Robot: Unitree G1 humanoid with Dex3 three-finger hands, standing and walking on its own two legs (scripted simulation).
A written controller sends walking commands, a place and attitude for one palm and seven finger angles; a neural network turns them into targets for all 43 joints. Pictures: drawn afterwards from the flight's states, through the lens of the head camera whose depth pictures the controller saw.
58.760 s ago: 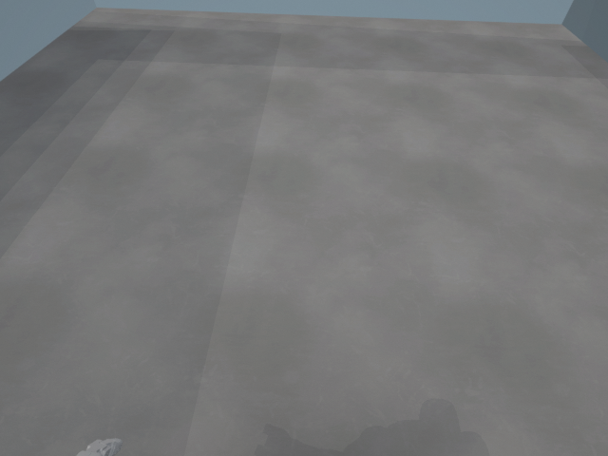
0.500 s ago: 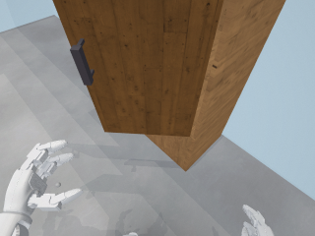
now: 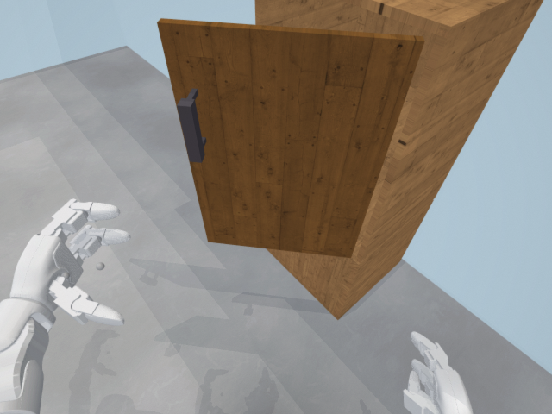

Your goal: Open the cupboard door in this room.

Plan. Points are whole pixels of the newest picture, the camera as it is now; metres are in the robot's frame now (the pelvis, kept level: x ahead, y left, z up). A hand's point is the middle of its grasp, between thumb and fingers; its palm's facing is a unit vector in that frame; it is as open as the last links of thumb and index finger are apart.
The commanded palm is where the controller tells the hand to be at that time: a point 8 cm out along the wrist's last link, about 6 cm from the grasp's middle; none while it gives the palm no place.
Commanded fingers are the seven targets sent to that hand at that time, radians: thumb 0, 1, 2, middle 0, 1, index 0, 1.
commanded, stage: raise the hand with hooked fingers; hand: left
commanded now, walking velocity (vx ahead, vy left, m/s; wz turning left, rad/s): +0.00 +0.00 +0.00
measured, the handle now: (195, 125) +0.58 +0.21 +0.10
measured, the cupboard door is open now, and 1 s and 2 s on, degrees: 42 42 42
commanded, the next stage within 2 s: move the hooked fingers beside the handle in 0.68 s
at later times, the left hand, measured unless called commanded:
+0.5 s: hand (94, 238) +0.30 +0.27 +0.12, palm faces +0.00 -1.00 -0.05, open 14.0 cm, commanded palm +0.27 +0.32 +0.13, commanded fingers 0.00 -0.50 0.30 -0.30 -1.20 -0.30 -1.20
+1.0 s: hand (116, 221) +0.33 +0.25 +0.12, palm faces +0.01 -1.00 -0.05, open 14.0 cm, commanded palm +0.30 +0.31 +0.12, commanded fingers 0.00 -0.50 0.30 -0.30 -1.20 -0.30 -1.20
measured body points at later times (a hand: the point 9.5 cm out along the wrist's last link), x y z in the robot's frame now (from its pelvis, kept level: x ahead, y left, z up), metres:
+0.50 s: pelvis +0.00 +0.00 +0.01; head +0.02 +0.01 +0.46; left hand +0.29 +0.33 +0.12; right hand +0.15 -0.25 -0.06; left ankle +0.02 +0.07 -0.72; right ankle -0.01 -0.10 -0.72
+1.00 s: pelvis +0.00 -0.02 +0.01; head +0.02 -0.02 +0.46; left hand +0.32 +0.31 +0.13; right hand +0.16 -0.27 -0.07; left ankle +0.02 +0.07 -0.72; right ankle -0.01 -0.10 -0.72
